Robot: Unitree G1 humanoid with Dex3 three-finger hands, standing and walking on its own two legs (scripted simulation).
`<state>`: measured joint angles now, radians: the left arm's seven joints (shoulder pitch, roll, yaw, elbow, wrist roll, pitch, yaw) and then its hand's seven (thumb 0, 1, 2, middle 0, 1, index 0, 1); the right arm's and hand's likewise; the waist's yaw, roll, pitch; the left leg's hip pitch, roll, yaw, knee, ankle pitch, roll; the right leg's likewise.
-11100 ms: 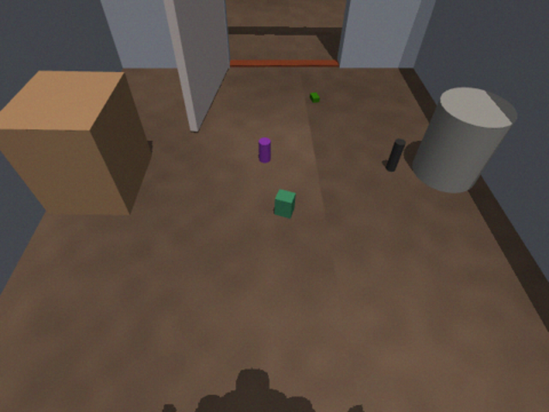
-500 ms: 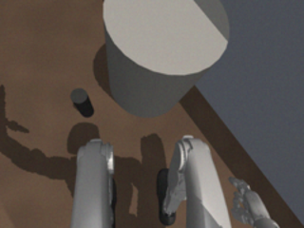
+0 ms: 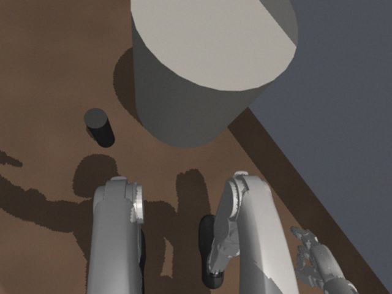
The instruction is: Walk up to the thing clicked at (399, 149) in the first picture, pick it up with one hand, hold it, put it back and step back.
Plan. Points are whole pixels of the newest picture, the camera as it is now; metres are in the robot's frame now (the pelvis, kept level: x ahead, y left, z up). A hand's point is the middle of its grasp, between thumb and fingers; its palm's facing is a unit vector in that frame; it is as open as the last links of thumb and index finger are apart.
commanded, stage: approach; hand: left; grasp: from the side
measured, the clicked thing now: (101, 130) +0.48 +0.22 -0.28
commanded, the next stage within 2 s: close in in 0.48 s
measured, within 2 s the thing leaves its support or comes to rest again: neither
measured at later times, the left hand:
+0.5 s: hand (35, 141) +0.41 +0.34 -0.19, palm faces +0.11 -0.99 +0.01, open 17.5 cm
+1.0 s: hand (86, 146) +0.42 +0.24 -0.25, palm faces +0.09 -1.00 +0.01, open 17.7 cm
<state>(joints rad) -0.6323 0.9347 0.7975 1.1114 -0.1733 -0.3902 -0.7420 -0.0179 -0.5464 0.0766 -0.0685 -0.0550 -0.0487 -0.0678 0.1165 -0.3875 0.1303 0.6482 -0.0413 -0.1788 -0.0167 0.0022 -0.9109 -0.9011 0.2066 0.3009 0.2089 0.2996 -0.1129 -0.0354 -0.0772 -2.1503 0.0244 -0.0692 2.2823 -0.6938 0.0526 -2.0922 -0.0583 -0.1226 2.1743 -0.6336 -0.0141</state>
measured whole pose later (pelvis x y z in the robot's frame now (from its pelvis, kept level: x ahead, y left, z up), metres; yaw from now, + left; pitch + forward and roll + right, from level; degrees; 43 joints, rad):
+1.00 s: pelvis -0.02 +0.01 -0.09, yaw -9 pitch +12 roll -17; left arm -0.63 0.84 0.56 1.47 -0.14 -1.08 -0.29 -0.02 -0.60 0.01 -0.08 -0.06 -0.07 -0.05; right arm -0.15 -0.41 0.48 0.59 -0.33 -0.06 0.11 0.00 -0.94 -0.90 0.21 0.30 0.21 0.30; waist -0.24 -0.25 0.29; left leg -2.21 0.05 -0.29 2.64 -0.70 0.06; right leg -2.06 -0.01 -0.30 2.37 -0.55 0.01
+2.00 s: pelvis -0.02 +0.01 -0.09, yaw -11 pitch +11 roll -19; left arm -0.69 0.87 0.46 1.51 -0.07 -1.15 -0.01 -0.01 0.14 0.54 -0.55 -0.49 -0.53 -0.50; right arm -0.20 -0.39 0.55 0.55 -0.38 0.00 0.14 -0.01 -0.89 -0.89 0.21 0.30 0.21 0.30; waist -0.27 -0.29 0.34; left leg -2.20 0.05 -0.34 2.66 -0.72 0.06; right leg -2.04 0.02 -0.34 2.35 -0.55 0.03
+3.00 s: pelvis -0.01 +0.01 -0.07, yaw -8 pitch +19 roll -17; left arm -0.66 0.71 0.38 1.13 -0.10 -0.86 -0.09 0.05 -0.07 1.13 -0.88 -1.08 -0.91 -1.08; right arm -0.05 -0.36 0.36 0.58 -0.25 0.04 0.13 0.00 -0.89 -0.89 0.21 0.30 0.21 0.30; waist -0.20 -0.14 0.15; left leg -2.23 0.04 -0.25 2.56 -0.71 0.07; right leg -2.09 -0.01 -0.27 2.31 -0.58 0.01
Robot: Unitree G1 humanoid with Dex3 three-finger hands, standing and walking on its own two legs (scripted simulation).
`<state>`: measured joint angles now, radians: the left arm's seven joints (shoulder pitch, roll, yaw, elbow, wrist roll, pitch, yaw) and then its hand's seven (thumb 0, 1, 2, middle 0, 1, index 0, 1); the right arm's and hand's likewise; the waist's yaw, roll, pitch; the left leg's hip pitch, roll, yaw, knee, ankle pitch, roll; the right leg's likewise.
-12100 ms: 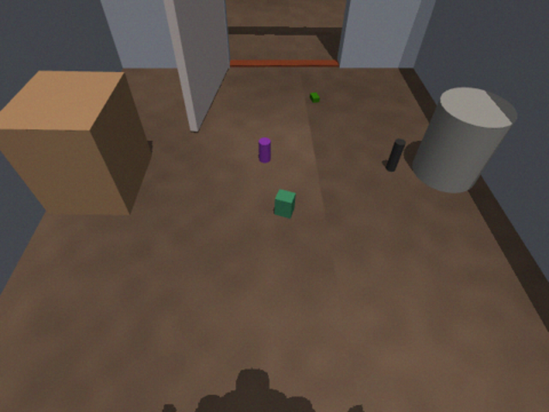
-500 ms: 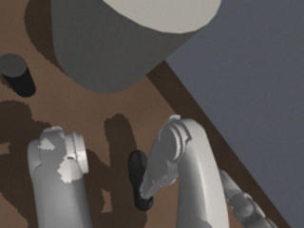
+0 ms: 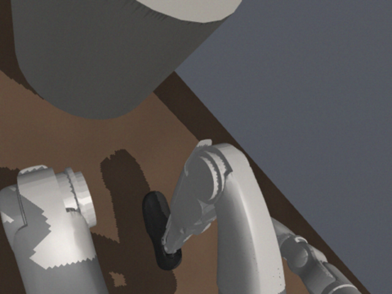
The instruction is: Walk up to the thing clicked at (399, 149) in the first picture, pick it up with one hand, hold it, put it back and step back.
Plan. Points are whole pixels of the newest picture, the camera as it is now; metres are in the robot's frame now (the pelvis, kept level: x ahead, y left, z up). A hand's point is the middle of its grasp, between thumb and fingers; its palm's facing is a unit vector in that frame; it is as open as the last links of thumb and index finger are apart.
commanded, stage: close in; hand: left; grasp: from the side
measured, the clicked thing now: out of the picture +0.46 +0.28 -0.20
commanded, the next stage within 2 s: rest palm in 0.16 s
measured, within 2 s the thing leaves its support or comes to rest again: leaves its support in 1.62 s
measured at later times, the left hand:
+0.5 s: hand out of the picture +0.42 +0.27 -0.18, palm faces +0.27 -0.96 +0.00, open 16.6 cm
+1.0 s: hand out of the picture +0.44 +0.27 -0.18, palm faces +0.31 -0.95 -0.01, open 10.1 cm
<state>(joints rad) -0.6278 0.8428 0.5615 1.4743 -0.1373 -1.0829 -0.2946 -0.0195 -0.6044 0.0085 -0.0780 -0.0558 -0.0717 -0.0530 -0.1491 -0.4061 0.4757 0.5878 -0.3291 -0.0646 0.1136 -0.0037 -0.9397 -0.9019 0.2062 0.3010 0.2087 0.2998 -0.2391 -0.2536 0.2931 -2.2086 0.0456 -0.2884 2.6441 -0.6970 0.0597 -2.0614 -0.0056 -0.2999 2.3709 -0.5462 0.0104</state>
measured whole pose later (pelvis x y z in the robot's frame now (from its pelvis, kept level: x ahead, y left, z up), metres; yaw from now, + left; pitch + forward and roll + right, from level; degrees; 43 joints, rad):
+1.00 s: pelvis +0.00 +0.00 +0.00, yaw -2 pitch +11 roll -19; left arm -0.69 0.87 0.46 1.51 -0.07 -1.15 -0.01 -0.01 0.14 0.54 -0.55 -0.49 -0.53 -0.50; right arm -0.20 -0.39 0.55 0.55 -0.38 0.00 0.14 -0.01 -0.89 -0.89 0.21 0.30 0.21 0.30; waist -0.27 -0.29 0.34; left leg -2.20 0.05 -0.34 2.66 -0.72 0.06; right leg -2.04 0.02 -0.34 2.35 -0.55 0.03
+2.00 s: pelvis +0.01 +0.00 +0.02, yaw +1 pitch +19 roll -17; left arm -0.66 0.71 0.38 1.13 -0.10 -0.86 -0.09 0.05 -0.07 1.13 -0.88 -1.08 -0.91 -1.08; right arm -0.05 -0.36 0.36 0.58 -0.25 0.04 0.13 0.00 -0.89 -0.89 0.21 0.30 0.21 0.30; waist -0.20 -0.14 0.15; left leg -2.23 0.04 -0.25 2.56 -0.71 0.07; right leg -2.09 -0.01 -0.27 2.31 -0.58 0.01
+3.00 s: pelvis +0.03 -0.01 +0.08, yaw +9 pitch +33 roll -7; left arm -0.69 0.47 0.39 0.97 -0.11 -0.62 -0.19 0.04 -0.08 1.14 -0.90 -1.06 -0.92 -1.07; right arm 0.09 -0.30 0.10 0.63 -0.08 0.03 0.07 0.00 -0.89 -0.89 0.20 0.30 0.21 0.30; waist -0.15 -0.01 -0.10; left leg -2.18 0.02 -0.07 2.31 -0.71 0.04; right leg -2.14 -0.05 -0.11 2.21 -0.65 -0.02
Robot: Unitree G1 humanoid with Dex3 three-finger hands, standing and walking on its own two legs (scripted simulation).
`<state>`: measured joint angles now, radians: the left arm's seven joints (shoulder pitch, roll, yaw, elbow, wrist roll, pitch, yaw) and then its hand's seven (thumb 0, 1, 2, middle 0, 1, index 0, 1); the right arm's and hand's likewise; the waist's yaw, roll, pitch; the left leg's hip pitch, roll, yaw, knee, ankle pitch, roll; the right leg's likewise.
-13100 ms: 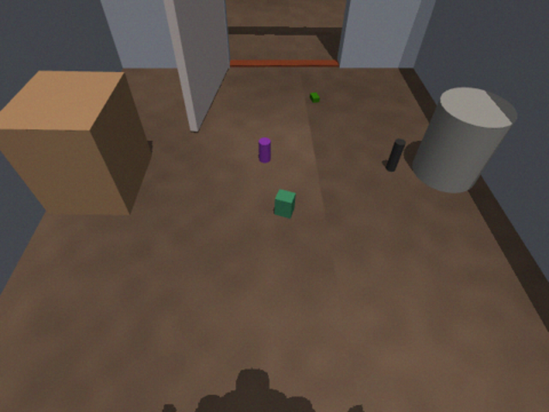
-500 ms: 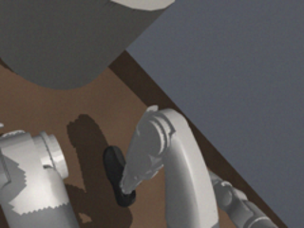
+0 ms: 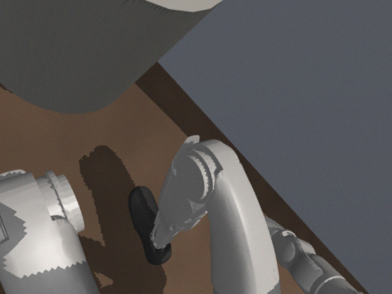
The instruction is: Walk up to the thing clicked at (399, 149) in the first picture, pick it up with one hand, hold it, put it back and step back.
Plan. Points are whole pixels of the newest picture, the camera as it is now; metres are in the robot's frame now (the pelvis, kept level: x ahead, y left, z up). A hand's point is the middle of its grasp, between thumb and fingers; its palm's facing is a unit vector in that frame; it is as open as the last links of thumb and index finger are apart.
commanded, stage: close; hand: left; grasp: from the side
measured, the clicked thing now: out of the picture +0.45 +0.29 -0.20
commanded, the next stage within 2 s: settle in 0.18 s
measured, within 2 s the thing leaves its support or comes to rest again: leaves its support in 0.62 s
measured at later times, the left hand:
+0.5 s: hand out of the picture +0.44 +0.29 -0.18, palm faces +0.34 -0.94 -0.01, open 7.1 cm
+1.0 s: hand out of the picture +0.43 +0.32 -0.08, palm faces +0.31 -0.95 -0.03, open 7.2 cm
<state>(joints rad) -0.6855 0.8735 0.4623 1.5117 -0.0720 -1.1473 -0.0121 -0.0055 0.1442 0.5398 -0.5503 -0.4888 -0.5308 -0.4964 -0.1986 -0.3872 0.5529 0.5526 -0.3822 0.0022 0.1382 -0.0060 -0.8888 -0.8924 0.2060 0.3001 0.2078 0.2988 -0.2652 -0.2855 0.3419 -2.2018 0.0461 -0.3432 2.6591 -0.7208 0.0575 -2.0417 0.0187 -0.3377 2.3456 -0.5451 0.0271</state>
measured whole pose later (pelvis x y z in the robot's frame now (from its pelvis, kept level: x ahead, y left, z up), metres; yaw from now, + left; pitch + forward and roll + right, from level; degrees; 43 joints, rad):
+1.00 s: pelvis +0.01 +0.00 +0.02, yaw +3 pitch +19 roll -17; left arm -0.66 0.71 0.38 1.13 -0.10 -0.86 -0.09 0.05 -0.07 1.13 -0.88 -1.08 -0.91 -1.08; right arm -0.05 -0.36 0.36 0.58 -0.25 0.04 0.13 0.00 -0.89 -0.89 0.21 0.30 0.21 0.30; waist -0.20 -0.14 0.15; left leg -2.23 0.04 -0.25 2.56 -0.71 0.07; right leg -2.09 -0.01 -0.27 2.31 -0.58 0.01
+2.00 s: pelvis +0.03 -0.01 +0.08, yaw +11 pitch +33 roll -7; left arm -0.69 0.47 0.39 0.97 -0.11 -0.62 -0.19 0.04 -0.08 1.14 -0.90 -1.06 -0.92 -1.07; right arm 0.09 -0.30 0.10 0.63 -0.08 0.03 0.07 0.00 -0.89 -0.89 0.20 0.30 0.21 0.30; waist -0.15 -0.01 -0.10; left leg -2.18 0.02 -0.07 2.31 -0.71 0.04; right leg -2.14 -0.05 -0.11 2.21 -0.65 -0.02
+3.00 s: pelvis +0.04 -0.02 +0.18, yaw +14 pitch +33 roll -3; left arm -0.49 0.33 0.30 0.65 -0.17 -0.45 -0.17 0.04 -0.08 1.15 -0.90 -1.07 -0.92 -1.07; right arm 0.14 -0.28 0.01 0.61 0.02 0.00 0.01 0.00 -0.91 -0.89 0.20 0.30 0.21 0.30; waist -0.07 0.02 -0.20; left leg -1.85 0.02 -0.02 1.98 -0.69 0.03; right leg -1.84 -0.04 -0.07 1.92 -0.65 -0.02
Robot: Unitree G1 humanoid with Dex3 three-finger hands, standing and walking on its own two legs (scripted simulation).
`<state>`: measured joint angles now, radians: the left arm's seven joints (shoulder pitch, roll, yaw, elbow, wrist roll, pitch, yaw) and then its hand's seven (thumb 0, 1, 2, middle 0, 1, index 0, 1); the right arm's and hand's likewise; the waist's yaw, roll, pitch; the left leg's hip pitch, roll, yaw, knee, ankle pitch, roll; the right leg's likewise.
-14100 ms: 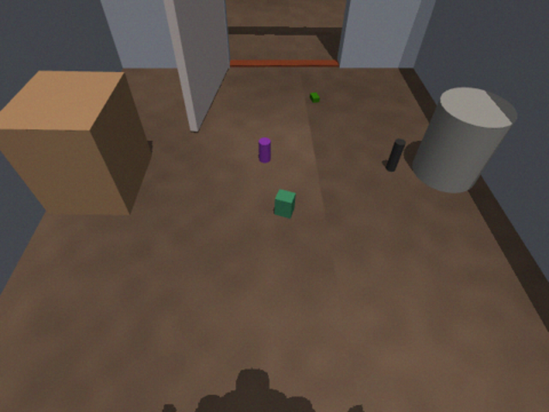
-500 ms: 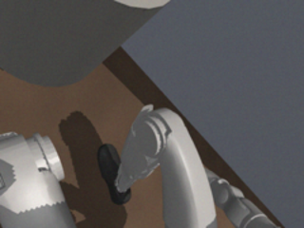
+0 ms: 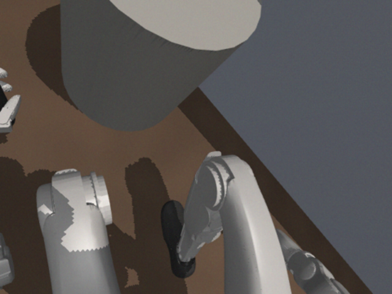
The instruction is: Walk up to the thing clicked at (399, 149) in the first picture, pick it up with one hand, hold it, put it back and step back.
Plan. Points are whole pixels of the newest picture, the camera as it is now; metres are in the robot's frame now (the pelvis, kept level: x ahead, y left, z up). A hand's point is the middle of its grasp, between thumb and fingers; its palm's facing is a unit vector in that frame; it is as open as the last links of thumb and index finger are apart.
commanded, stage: settle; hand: left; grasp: from the side
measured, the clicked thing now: out of the picture +0.44 +0.31 -0.12
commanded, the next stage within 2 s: lift in 1.20 s
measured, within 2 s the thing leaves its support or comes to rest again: neither
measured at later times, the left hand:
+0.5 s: hand out of the picture +0.45 +0.30 -0.02, palm faces +0.27 -0.96 -0.06, open 7.2 cm
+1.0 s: hand out of the picture +0.45 +0.29 +0.02, palm faces +0.27 -0.96 -0.05, open 7.2 cm
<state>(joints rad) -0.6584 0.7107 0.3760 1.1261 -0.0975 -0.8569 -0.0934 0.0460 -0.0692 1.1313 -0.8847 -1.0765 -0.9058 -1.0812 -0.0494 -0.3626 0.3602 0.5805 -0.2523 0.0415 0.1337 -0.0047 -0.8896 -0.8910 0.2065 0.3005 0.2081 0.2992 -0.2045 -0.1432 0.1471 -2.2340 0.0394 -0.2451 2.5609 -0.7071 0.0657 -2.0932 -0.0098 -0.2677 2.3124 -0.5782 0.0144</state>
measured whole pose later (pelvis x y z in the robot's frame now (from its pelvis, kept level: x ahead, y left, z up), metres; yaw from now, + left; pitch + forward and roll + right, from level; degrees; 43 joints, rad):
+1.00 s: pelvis +0.02 -0.01 +0.06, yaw +8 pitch +33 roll -7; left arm -0.69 0.47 0.39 0.97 -0.11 -0.62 -0.19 0.04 -0.08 1.14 -0.90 -1.06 -0.92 -1.07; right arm 0.09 -0.30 0.10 0.63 -0.08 0.03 0.07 0.00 -0.89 -0.89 0.20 0.30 0.21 0.30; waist -0.15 -0.01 -0.10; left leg -2.18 0.02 -0.07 2.31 -0.71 0.04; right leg -2.14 -0.05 -0.11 2.21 -0.65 -0.02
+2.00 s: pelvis +0.03 -0.01 +0.16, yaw +11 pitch +33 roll -3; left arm -0.49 0.33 0.30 0.65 -0.17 -0.45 -0.17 0.04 -0.08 1.15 -0.90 -1.07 -0.92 -1.07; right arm 0.14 -0.28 0.01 0.61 0.02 0.00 0.01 0.00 -0.91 -0.89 0.20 0.30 0.21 0.30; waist -0.07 0.02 -0.20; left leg -1.85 0.02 -0.02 1.98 -0.69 0.03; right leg -1.84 -0.04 -0.07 1.92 -0.65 -0.02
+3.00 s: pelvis +0.09 +0.00 +0.38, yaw +13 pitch +15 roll -2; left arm -0.17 0.24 0.14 0.41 -0.18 -0.33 -0.08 0.04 -0.07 1.14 -0.89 -1.08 -0.91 -1.08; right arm 0.24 -0.23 0.01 0.64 0.03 -0.04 -0.03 0.01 -0.91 -0.89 0.20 0.30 0.21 0.30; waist -0.02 0.02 -0.10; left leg -0.85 0.02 0.00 1.12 -0.52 0.02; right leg -0.84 -0.01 -0.06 1.07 -0.48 0.00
